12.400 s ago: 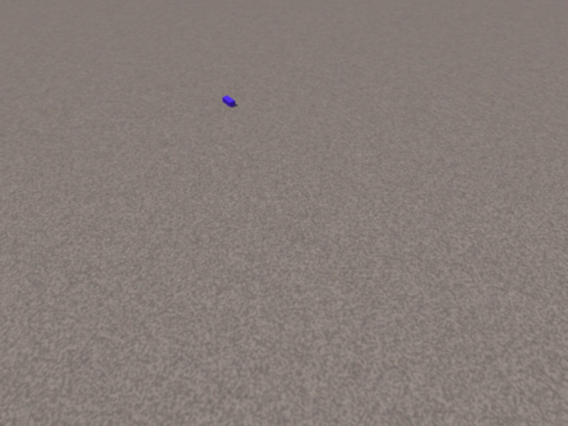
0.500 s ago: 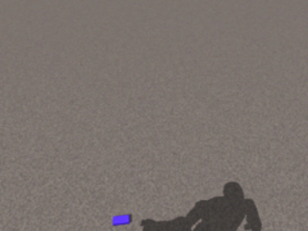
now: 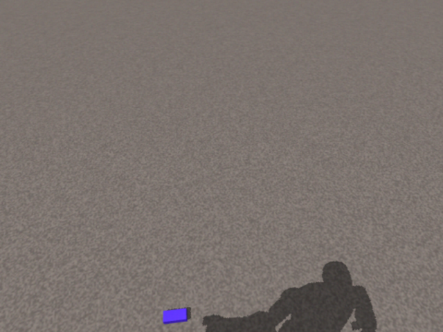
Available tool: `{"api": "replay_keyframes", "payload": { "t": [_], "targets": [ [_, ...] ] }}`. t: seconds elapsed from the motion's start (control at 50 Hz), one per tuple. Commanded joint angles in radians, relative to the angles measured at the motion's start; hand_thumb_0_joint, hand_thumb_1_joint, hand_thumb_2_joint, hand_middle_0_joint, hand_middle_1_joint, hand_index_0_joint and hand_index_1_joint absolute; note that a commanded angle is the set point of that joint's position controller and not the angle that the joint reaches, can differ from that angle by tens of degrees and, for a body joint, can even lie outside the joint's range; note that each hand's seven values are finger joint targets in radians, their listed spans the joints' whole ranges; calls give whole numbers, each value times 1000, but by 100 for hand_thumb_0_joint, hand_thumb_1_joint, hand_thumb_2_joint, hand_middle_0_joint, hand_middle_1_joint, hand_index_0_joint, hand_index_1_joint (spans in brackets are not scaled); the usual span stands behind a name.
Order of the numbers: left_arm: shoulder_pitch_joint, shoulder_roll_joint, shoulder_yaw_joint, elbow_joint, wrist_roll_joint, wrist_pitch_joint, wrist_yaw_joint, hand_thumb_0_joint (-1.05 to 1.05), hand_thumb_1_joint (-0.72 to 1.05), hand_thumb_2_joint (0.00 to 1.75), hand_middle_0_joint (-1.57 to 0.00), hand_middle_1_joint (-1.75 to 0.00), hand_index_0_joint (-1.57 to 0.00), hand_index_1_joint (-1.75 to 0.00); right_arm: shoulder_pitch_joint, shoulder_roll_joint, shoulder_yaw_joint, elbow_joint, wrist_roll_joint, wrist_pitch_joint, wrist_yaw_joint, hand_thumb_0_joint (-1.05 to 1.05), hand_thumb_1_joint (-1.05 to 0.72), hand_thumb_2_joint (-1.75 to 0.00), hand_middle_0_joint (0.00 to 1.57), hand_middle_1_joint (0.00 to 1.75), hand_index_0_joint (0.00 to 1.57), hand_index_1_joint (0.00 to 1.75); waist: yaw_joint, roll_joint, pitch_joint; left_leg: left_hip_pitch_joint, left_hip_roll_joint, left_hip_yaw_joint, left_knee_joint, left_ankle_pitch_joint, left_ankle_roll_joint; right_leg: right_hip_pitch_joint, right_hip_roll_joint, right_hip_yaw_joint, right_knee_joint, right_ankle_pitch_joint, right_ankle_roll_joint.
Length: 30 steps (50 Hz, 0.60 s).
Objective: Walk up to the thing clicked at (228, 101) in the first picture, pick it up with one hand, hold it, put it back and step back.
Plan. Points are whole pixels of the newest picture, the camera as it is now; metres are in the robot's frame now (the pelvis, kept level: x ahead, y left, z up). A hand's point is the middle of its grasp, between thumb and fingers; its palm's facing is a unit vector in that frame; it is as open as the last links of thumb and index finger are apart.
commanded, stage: walk up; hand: left
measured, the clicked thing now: (175, 316) +0.37 +0.21 -0.76
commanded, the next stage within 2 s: stand in 1.94 s
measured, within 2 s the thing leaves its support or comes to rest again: neither
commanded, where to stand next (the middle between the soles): +0.00 -0.04 m, yaw +2 degrees
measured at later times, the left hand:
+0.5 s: hand out of the picture +0.05 +0.16 -0.16, palm faces -0.02 -0.93 -0.36, open 7.4 cm
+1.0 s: hand out of the picture -0.01 +0.22 -0.16, palm faces +0.06 -0.93 -0.35, open 7.4 cm
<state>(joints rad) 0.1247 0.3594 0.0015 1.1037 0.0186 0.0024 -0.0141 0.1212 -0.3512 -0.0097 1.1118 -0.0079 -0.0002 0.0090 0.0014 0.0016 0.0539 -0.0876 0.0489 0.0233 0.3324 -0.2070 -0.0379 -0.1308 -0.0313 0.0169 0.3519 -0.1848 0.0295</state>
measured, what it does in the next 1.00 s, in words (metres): steps on the spot: left foot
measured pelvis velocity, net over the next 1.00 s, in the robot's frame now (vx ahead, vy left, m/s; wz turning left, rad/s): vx -0.06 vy -0.05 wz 0.04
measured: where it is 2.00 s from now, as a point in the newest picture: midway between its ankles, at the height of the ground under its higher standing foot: outside the picture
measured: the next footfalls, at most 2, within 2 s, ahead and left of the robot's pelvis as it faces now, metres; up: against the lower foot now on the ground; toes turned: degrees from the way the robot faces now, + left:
left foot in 0.68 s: -0.03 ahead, +0.07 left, +0.00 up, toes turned +0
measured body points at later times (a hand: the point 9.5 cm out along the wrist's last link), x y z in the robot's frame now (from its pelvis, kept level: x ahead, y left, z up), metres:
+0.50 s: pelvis -0.04 -0.09 -0.02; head +0.01 -0.10 +0.43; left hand +0.05 +0.21 -0.14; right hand +0.04 -0.41 -0.15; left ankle -0.07 +0.05 -0.70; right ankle -0.03 -0.19 -0.75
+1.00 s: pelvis -0.06 -0.05 -0.01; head -0.05 -0.05 +0.44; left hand -0.01 +0.26 -0.13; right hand +0.07 -0.33 -0.13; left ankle -0.07 +0.07 -0.75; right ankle -0.03 -0.18 -0.75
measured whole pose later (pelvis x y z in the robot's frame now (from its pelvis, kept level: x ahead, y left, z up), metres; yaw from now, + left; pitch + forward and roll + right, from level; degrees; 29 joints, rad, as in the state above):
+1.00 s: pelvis -0.06 -0.05 -0.01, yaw +3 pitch -3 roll -1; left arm 0.16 0.37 0.01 1.06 0.01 -0.02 -0.01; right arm 0.12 -0.34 0.00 1.00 -0.01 0.01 0.03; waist 0.04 0.01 0.06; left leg -0.14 -0.01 -0.04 0.47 -0.27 0.01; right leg -0.17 -0.02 -0.01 0.43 -0.20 0.02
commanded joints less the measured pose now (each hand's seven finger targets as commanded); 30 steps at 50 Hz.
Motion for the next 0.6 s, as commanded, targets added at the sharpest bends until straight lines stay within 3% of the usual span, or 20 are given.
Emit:
{"api": "replay_keyframes", "payload": {
  "t": [0.0, 0.02, 0.04, 0.06, 0.08, 0.12, 0.16, 0.2, 0.22, 0.24, 0.26, 0.28, 0.32, 0.34, 0.38, 0.46, 0.52, 0.56, 0.58],
  "targets": [
    [-31, 243, 99, -141, 9, 36, 1, 0, 90, 90, -20, -30, -20, -30, 66, -339, -104, -85, 21, -22, -55, 0, -90, -90, 20, 30, 20, 30, -28, 24, -54, 34, 202, -140, 27, 458, 146, -116, -11, -9, 186, 179, -47],
    [-29, 225, 104, -162, 11, 49, -5, 0, 90, 90, -20, -30, -20, -30, 68, -357, -120, -107, 16, -22, -62, 0, -90, -90, 20, 30, 20, 30, -38, 109, -65, 17, 276, -201, 9, 477, 212, -151, 21, -26, 320, -30, -43],
    [-41, 216, 111, -193, 11, 67, -13, 0, 90, 90, -20, -30, -20, -30, 72, -366, -130, -131, 7, -25, -69, 0, -90, -90, 20, 30, 20, 30, -43, 177, -62, -28, 363, -273, -25, 474, 285, -194, 28, 29, 492, -319, -44],
    [-44, 212, 114, -220, 11, 81, -20, 0, 90, 90, -20, -30, -20, -30, 72, -370, -140, -155, -4, -28, -75, 0, -90, -90, 20, 30, 20, 30, -39, 178, -56, -51, 402, -279, -24, 430, 321, -234, 10, 96, 611, -373, -52],
    [-21, 214, 119, -225, 8, 87, -23, 0, 90, 90, -20, -30, -20, -30, 45, -357, -137, -175, -7, -27, -82, 0, -90, -90, 20, 30, 20, 30, -16, 152, -45, -79, 387, -238, 11, 448, 315, -242, 10, 131, 675, -383, -61],
    [10, 203, 118, -245, 0, 84, -32, 0, 90, 90, -20, -30, -20, -30, 11, -341, -138, -208, -20, -27, -87, 0, -90, -90, 20, 30, 20, 30, 6, 161, -40, -67, 325, -174, 80, 400, 255, -264, -13, 140, 578, -364, -75],
    [52, 200, 124, -245, 10, 68, -37, 0, 90, 90, -20, -30, -20, -30, -12, -330, -129, -237, -24, -23, -74, 0, -90, -90, 20, 30, 20, 30, 22, 187, -64, -74, 269, -135, 153, 365, 223, -197, -5, 37, 397, -314, -71],
    [148, 182, 131, -206, 18, 50, -28, 0, 90, 90, -20, -30, -20, -30, -33, -305, -115, -264, -14, -4, -59, 0, -90, -90, 20, 30, 20, 30, 55, 143, -76, -145, 183, -56, 313, 346, 175, -30, 53, -59, 100, -85, -58],
    [148, 250, 150, -209, 24, 36, -16, 0, 90, 90, -20, -30, -20, -30, 27, -233, -93, -264, -7, 7, -53, 0, -90, -90, 20, 30, 20, 30, 53, -52, -58, -244, 92, -10, 484, 123, 119, 31, -22, 77, 10, 100, -52],
    [111, 356, 168, -253, 38, 19, -7, 0, 90, 90, -20, -30, -20, -30, 58, -147, -66, -292, 3, 13, -57, 0, -90, -90, 20, 30, 20, 30, 35, -326, -41, -427, -91, -26, 644, -457, 64, 34, -246, 412, -44, 320, -137],
    [55, 372, 156, -282, 38, 19, -5, 0, 90, 90, -20, -30, -20, -30, 30, -207, -87, -281, 12, 24, -74, 0, -90, -90, 20, 30, 20, 30, 48, -222, -88, -332, -76, -156, 758, -514, 67, -104, -328, 464, -37, 254, -296],
    [23, 341, 153, -297, 24, 18, 0, 0, 90, 90, -20, -30, -20, -30, 41, -233, -94, -271, 16, 24, -74, 0, -90, -90, 20, 30, 20, 30, 32, -166, -69, -331, -78, -186, 842, -469, 67, -110, -317, 440, -8, 295, -322],
    [-8, 256, 126, -292, 12, 8, 16, 0, 90, 90, -20, -30, -20, -30, 75, -241, -90, -248, 26, 17, -63, 0, -90, -90, 20, 30, 20, 30, -3, -85, -68, -371, -56, -207, 818, -342, 55, -25, -208, 258, 85, 350, -250],
    [-12, 253, 125, -290, 8, 3, 23, 0, 90, 90, -20, -30, -20, -30, 98, -238, -83, -243, 26, 13, -59, 0, -90, -90, 20, 30, 20, 30, -8, -110, -85, -366, -49, -195, 787, -310, 49, -5, -200, 232, 87, 312, -233],
    [25, 256, 121, -288, 6, -13, 30, 0, 90, 90, -20, -30, -20, -30, 92, -241, -81, -240, 9, 20, -47, 0, -90, -90, 20, 30, 20, 30, 21, -98, -67, -356, -50, -176, 729, -316, 42, 6, -239, 264, 76, 256, -252],
    [105, 280, 132, -278, 3, -34, 45, 0, 90, 90, -20, -30, -20, -30, 40, -243, -88, -271, -12, 29, -36, 0, -90, -90, 20, 30, 20, 30, 59, -88, -47, -394, -49, -193, 609, -336, 45, 98, -300, 313, 82, 355, -278],
    [79, 293, 134, -293, 7, -41, 47, 0, 90, 90, -20, -30, -20, -30, 58, -238, -95, -276, -17, 27, -27, 0, -90, -90, 20, 30, 20, 30, 41, -114, -59, -331, -36, -146, 533, -320, 45, 52, -309, 274, 97, 407, -279],
    [63, 277, 127, -299, 4, -42, 45, 0, 90, 90, -20, -30, -20, -30, 72, -223, -96, -271, -16, 21, -19, 0, -90, -90, 20, 30, 20, 30, 34, -118, -76, -264, -46, -99, 444, -296, 50, 17, -268, 217, 121, 389, -252],
    [33, 279, 123, -304, 5, -39, 41, 0, 90, 90, -20, -30, -20, -30, 92, -214, -97, -265, -16, 19, -16, 0, -90, -90, 20, 30, 20, 30, 13, -147, -82, -205, -47, -76, 381, -273, 54, -32, -258, 205, 129, 347, -243]
  ]
}}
